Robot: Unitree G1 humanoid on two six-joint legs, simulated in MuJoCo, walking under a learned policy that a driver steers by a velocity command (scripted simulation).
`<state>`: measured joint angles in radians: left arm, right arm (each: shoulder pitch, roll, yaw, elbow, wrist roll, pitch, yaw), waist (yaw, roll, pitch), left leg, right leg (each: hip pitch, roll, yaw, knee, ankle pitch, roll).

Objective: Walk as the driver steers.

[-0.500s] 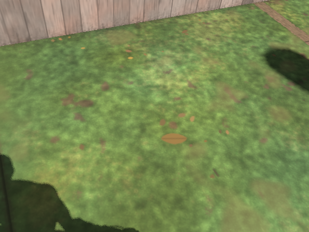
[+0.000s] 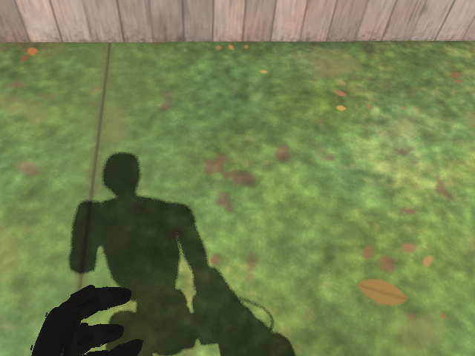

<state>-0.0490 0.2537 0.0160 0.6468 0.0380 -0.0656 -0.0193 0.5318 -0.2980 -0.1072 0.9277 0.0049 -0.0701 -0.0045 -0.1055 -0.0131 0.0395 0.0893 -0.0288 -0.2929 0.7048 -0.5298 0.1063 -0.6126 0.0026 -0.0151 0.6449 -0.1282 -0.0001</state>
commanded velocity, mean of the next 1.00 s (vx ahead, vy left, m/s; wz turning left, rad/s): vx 0.60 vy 0.00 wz -0.08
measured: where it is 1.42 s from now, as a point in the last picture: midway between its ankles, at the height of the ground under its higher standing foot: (204, 241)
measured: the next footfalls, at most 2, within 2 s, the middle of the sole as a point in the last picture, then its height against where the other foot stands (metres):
left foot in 0.40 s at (161, 310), level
right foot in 0.76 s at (237, 224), level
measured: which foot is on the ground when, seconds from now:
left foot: up 0.00-0.38, down 0.40-0.76, up 0.78-1.00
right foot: down 0.00-0.40, up 0.42-0.74, down 0.76-1.00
